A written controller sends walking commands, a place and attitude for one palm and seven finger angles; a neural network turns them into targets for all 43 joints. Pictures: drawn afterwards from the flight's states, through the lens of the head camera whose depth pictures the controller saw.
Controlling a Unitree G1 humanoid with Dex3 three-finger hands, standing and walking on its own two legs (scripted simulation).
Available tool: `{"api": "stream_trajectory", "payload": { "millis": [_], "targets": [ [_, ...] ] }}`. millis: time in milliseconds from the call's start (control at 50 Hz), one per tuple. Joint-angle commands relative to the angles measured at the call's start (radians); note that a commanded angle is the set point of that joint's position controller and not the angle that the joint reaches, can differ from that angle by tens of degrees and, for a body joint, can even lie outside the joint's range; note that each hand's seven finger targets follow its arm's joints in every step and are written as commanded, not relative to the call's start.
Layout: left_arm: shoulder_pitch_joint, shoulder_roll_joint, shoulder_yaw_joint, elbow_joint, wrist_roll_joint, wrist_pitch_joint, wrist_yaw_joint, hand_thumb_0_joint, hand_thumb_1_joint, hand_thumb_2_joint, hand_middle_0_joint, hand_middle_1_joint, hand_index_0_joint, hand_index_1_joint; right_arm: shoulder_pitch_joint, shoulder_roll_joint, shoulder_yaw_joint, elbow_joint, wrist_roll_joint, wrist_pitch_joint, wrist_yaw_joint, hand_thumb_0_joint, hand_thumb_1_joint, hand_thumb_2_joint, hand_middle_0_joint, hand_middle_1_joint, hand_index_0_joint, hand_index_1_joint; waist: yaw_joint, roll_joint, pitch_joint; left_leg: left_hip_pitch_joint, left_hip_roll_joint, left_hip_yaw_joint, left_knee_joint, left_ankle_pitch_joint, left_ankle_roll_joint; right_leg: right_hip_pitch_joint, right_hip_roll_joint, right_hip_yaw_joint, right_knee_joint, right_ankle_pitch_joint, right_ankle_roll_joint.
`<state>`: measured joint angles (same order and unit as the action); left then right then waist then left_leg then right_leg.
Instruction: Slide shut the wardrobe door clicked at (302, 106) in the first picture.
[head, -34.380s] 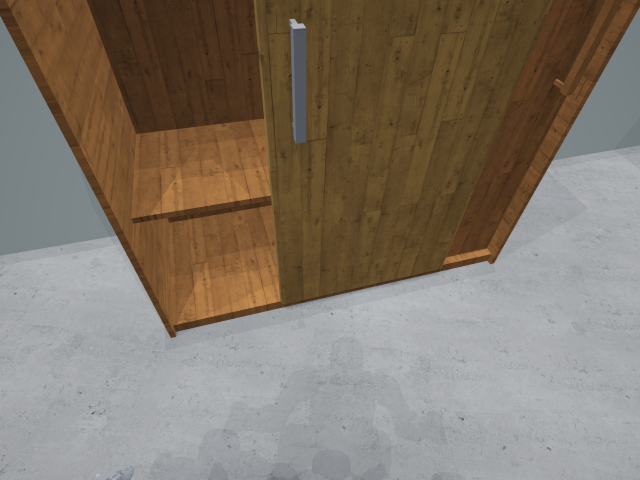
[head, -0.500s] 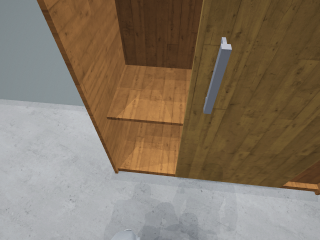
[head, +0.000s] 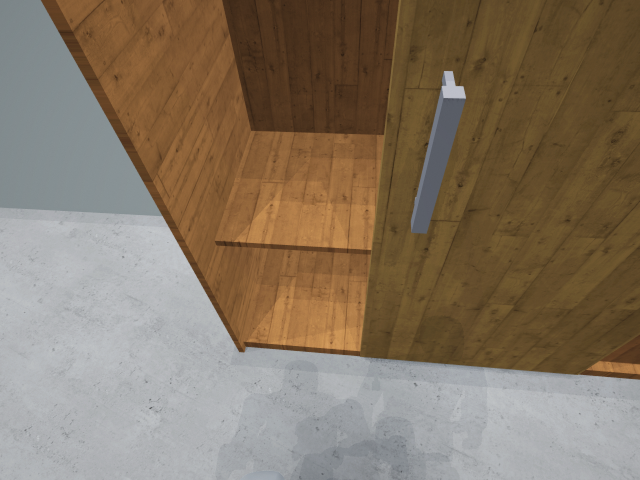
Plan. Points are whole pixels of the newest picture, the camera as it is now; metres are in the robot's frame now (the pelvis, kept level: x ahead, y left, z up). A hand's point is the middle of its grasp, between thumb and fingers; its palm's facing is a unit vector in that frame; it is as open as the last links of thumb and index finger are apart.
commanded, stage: come to a stop and stand still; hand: right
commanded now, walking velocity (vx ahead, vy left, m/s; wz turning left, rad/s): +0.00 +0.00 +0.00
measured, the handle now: (431, 161) +0.50 -0.12 +0.11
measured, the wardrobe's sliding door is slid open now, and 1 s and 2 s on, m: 0.38 0.38 0.38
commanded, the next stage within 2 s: look again from close up in 1.18 s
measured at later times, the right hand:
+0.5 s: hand out of the picture -0.04 -0.15 -0.17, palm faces +0.02 +0.99 -0.17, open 7.3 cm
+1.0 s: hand out of the picture -0.03 -0.18 -0.17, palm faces +0.03 +0.98 -0.22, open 7.4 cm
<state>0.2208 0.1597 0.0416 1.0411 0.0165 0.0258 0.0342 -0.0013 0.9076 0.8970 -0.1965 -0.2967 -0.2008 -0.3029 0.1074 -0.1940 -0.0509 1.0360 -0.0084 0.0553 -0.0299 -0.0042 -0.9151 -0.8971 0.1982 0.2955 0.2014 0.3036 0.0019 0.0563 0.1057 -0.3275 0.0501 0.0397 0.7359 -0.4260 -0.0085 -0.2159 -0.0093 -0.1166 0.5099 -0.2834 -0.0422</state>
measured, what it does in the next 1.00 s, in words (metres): steps on the spot: left foot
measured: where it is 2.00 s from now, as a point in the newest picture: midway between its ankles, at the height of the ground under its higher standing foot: outside the picture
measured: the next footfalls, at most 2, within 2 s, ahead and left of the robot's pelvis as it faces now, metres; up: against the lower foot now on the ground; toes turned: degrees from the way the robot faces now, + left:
left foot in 0.18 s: -0.03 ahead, +0.12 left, +0.00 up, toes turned +1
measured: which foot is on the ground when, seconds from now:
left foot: up 0.00-0.16, down 0.18-1.00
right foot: down 0.00-1.00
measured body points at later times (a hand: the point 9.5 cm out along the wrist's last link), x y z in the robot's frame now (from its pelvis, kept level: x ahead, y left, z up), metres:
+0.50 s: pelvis -0.04 +0.02 +0.01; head -0.03 +0.01 +0.46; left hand -0.04 +0.24 -0.15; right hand -0.04 -0.20 -0.16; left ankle -0.07 +0.12 -0.74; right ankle +0.00 -0.09 -0.74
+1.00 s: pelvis -0.04 -0.01 +0.00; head -0.03 +0.01 +0.45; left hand -0.04 +0.20 -0.17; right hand -0.03 -0.24 -0.15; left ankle -0.07 +0.12 -0.74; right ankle +0.00 -0.09 -0.74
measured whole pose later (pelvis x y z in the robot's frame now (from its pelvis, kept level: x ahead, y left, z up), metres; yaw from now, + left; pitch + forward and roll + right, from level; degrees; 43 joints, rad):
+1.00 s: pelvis -0.04 -0.01 +0.00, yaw -1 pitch -1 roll +0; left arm 0.31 0.15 0.00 1.09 0.02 -0.01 0.02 0.02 0.93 0.90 -0.20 -0.30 -0.20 -0.30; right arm 0.30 -0.13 0.01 1.09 -0.01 -0.02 -0.04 0.00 -0.91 -0.90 0.20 0.30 0.20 0.30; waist 0.02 -0.05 0.01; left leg -0.18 0.04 0.04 0.53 -0.34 -0.02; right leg -0.29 0.01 -0.10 0.54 -0.24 -0.06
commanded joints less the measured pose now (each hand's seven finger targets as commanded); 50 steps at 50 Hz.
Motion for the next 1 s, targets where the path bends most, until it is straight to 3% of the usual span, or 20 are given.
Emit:
{"api": "stream_trajectory", "payload": {
  "millis": [0, 80, 120, 140, 160, 180, 200, 220, 240, 280, 380, 620, 700, 720, 740, 760, 780, 800, 880, 980],
  "targets": [
    [0.018, 0.132, 0.009, -0.048, 0.01, -0.016, 0.017, 0.0, 0.9, 0.9, -0.2, -0.3, -0.2, -0.3, 0.059, -0.051, -0.005, -0.026, -0.01, -0.01, 0.003, 0.0, -0.9, -0.9, 0.2, 0.3, 0.2, 0.3, -0.021, -0.205, -0.069, -0.007, -0.008, -0.039, 0.11, -0.068, 0.006, 0.037, -0.262, 0.202, -0.202, 0.516, -0.132],
    [0.049, 0.166, 0.02, -0.027, 0.004, -0.019, 0.01, 0.0, 0.9, 0.9, -0.2, -0.3, -0.2, -0.3, 0.072, -0.045, 0.009, -0.014, -0.003, -0.023, 0.005, 0.0, -0.9, -0.9, 0.2, 0.3, 0.2, 0.3, -0.001, -0.186, -0.146, 0.067, -0.015, -0.003, -0.121, 0.008, -0.005, 0.15, -0.245, 0.21, -0.171, 0.52, -0.118],
    [0.04, 0.16, 0.02, -0.021, -0.006, -0.02, 0.006, 0.0, 0.9, 0.9, -0.2, -0.3, -0.2, -0.3, 0.132, -0.056, 0.012, 0.01, -0.003, -0.038, 0.003, 0.0, -0.9, -0.9, 0.2, 0.3, 0.2, 0.3, -0.021, -0.12, -0.172, 0.178, -0.012, -0.006, -0.354, 0.201, -0.005, 0.133, -0.203, 0.192, -0.11, 0.456, -0.071],
    [0.041, 0.134, 0.018, -0.018, -0.013, -0.022, 0.001, 0.0, 0.9, 0.9, -0.2, -0.3, -0.2, -0.3, 0.146, -0.077, 0.012, 0.021, -0.008, -0.05, -0.003, 0.0, -0.9, -0.9, 0.2, 0.3, 0.2, 0.3, -0.011, -0.05, -0.17, 0.213, 0.037, -0.082, -0.424, 0.334, 0.012, 0.103, -0.156, 0.161, -0.061, 0.367, -0.025],
    [0.036, 0.104, 0.013, -0.024, -0.018, -0.021, -0.003, 0.0, 0.9, 0.9, -0.2, -0.3, -0.2, -0.3, 0.127, -0.111, 0.012, 0.025, -0.01, -0.06, -0.005, 0.0, -0.9, -0.9, 0.2, 0.3, 0.2, 0.3, 0.012, 0.045, -0.149, 0.204, 0.13, -0.187, -0.427, 0.452, 0.049, 0.054, -0.101, 0.117, -0.044, 0.222, 0.02],
    [0.036, 0.096, 0.007, -0.019, -0.018, -0.016, -0.011, 0.0, 0.9, 0.9, -0.2, -0.3, -0.2, -0.3, 0.095, -0.134, 0.017, 0.019, -0.006, -0.063, -0.003, 0.0, -0.9, -0.9, 0.2, 0.3, 0.2, 0.3, 0.028, 0.066, -0.113, 0.135, 0.187, -0.204, -0.436, 0.437, 0.087, 0.064, -0.06, 0.1, -0.069, 0.092, 0.039],
    [0.043, 0.089, 0.004, -0.01, -0.012, -0.014, -0.018, 0.0, 0.9, 0.9, -0.2, -0.3, -0.2, -0.3, 0.078, -0.135, 0.02, 0.014, -0.005, -0.062, -0.002, 0.0, -0.9, -0.9, 0.2, 0.3, 0.2, 0.3, 0.039, -0.002, -0.091, 0.084, 0.176, -0.17, -0.435, 0.356, 0.088, 0.097, -0.048, 0.105, -0.096, 0.099, 0.038],
    [0.039, 0.091, 0.002, 0.004, -0.003, -0.013, -0.016, 0.0, 0.9, 0.9, -0.2, -0.3, -0.2, -0.3, 0.076, -0.114, 0.021, 0.024, -0.004, -0.068, -0.002, 0.0, -0.9, -0.9, 0.2, 0.3, 0.2, 0.3, 0.038, 0.078, -0.11, 0.093, 0.119, -0.152, -0.407, 0.393, 0.073, 0.12, -0.071, 0.109, -0.093, 0.177, 0.036],
    [0.038, 0.111, 0.001, 0.014, -0.003, -0.016, -0.013, 0.0, 0.9, 0.9, -0.2, -0.3, -0.2, -0.3, 0.089, -0.097, 0.027, 0.029, -0.001, -0.07, -0.004, 0.0, -0.9, -0.9, 0.2, 0.3, 0.2, 0.3, 0.03, 0.1, -0.118, 0.108, 0.102, -0.128, -0.398, 0.41, 0.057, 0.131, -0.09, 0.116, -0.095, 0.216, 0.032],
    [0.032, 0.117, -0.003, 0.027, -0.005, -0.019, -0.011, 0.0, 0.9, 0.9, -0.2, -0.3, -0.2, -0.3, 0.109, -0.077, 0.034, 0.043, 0.001, -0.069, -0.005, 0.0, -0.9, -0.9, 0.2, 0.3, 0.2, 0.3, 0.024, 0.072, -0.095, 0.105, 0.084, -0.116, -0.416, 0.332, 0.044, 0.129, -0.105, 0.134, -0.128, 0.213, 0.026],
    [0.035, 0.102, -0.019, 0.068, -0.002, -0.017, -0.011, 0.0, 0.9, 0.9, -0.2, -0.3, -0.2, -0.3, 0.144, -0.07, 0.041, 0.069, 0.001, -0.065, -0.003, 0.0, -0.9, -0.9, 0.2, 0.3, 0.2, 0.3, 0.016, -0.025, 0.007, 0.068, 0.07, -0.129, -0.472, 0.126, 0.046, 0.073, -0.096, 0.138, -0.181, 0.082, 0.031],
    [0.118, 0.065, -0.026, 0.106, -0.001, -0.027, -0.003, 0.0, 0.9, 0.9, -0.2, -0.3, -0.2, -0.3, 0.21, -0.038, 0.043, 0.099, 0.003, -0.069, -0.004, 0.0, -0.9, -0.9, 0.2, 0.3, 0.2, 0.3, 0.01, -0.05, -0.005, 0.108, 0.066, -0.11, -0.474, 0.128, 0.047, 0.044, -0.095, 0.139, -0.19, 0.074, 0.032],
    [0.144, 0.055, -0.026, 0.111, -0.003, -0.034, 0.002, 0.0, 0.9, 0.9, -0.2, -0.3, -0.2, -0.3, 0.228, -0.026, 0.042, 0.106, 0.003, -0.071, -0.006, 0.0, -0.9, -0.9, 0.2, 0.3, 0.2, 0.3, 0.005, -0.044, -0.021, 0.134, 0.06, -0.094, -0.458, 0.179, 0.046, 0.045, -0.103, 0.144, -0.186, 0.112, 0.025],
    [0.011, 0.091, -0.032, 0.032, -0.009, -0.062, -0.015, 0.0, 0.9, 0.9, -0.2, -0.3, -0.2, -0.3, 0.301, -0.045, 0.057, 0.102, -0.019, -0.102, -0.044, 0.0, -0.9, -0.9, 0.2, 0.3, 0.2, 0.3, -0.041, -0.105, -0.014, 0.102, 0.116, -0.149, -0.423, 0.587, 0.036, -0.02, -0.097, 0.101, 0.046, 0.232, 0.048],
    [0.104, 0.041, -0.031, 0.012, -0.007, -0.05, -0.02, 0.0, 0.9, 0.9, -0.2, -0.3, -0.2, -0.3, 0.248, -0.097, 0.043, 0.052, -0.009, -0.108, -0.038, 0.0, -0.9, -0.9, 0.2, 0.3, 0.2, 0.3, 0.04, -0.107, -0.103, 0.122, 0.142, -0.156, -0.404, 0.393, 0.067, -0.003, -0.072, 0.111, 0.01, 0.048, 0.04],
    [0.126, 0.049, -0.027, 0.025, -0.002, -0.049, -0.019, 0.0, 0.9, 0.9, -0.2, -0.3, -0.2, -0.3, 0.212, -0.084, 0.043, 0.037, -0.006, -0.105, -0.028, 0.0, -0.9, -0.9, 0.2, 0.3, 0.2, 0.3, 0.034, -0.153, -0.087, 0.099, 0.107, -0.126, -0.38, 0.233, 0.079, -0.003, -0.073, 0.119, -0.028, 0.055, 0.032],
    [0.143, 0.059, -0.028, 0.023, -0.001, -0.052, -0.02, 0.0, 0.9, 0.9, -0.2, -0.3, -0.2, -0.3, 0.226, -0.068, 0.048, 0.037, -0.006, -0.105, -0.026, 0.0, -0.9, -0.9, 0.2, 0.3, 0.2, 0.3, 0.034, -0.14, -0.104, 0.09, 0.07, -0.11, -0.362, 0.181, 0.079, -0.011, -0.084, 0.132, -0.03, 0.111, 0.025],
    [0.156, 0.06, -0.032, 0.015, 0.004, -0.058, -0.02, 0.0, 0.9, 0.9, -0.2, -0.3, -0.2, -0.3, 0.229, -0.06, 0.047, 0.032, -0.005, -0.107, -0.023, 0.0, -0.9, -0.9, 0.2, 0.3, 0.2, 0.3, 0.027, -0.173, -0.118, 0.114, 0.056, -0.079, -0.334, 0.212, 0.075, -0.019, -0.088, 0.144, -0.034, 0.17, 0.014],
    [0.148, 0.08, -0.03, -0.005, 0.001, -0.059, -0.013, 0.0, 0.9, 0.9, -0.2, -0.3, -0.2, -0.3, 0.254, -0.022, 0.054, 0.036, -0.006, -0.09, -0.02, 0.0, -0.9, -0.9, 0.2, 0.3, 0.2, 0.3, 0.011, -0.058, -0.064, 0.077, 0.025, -0.065, -0.306, 0.134, 0.061, -0.052, -0.105, 0.174, -0.087, 0.105, -0.007],
    [0.133, 0.091, -0.028, -0.005, 0.0, -0.059, -0.013, 0.0, 0.9, 0.9, -0.2, -0.3, -0.2, -0.3, 0.257, -0.03, 0.052, 0.026, -0.008, -0.082, -0.017, 0.0, -0.9, -0.9, 0.2, 0.3, 0.2, 0.3, 0.003, -0.005, -0.02, 0.051, 0.027, -0.062, -0.303, 0.123, 0.047, -0.063, -0.104, 0.181, -0.136, 0.051, -0.013]
  ]
}}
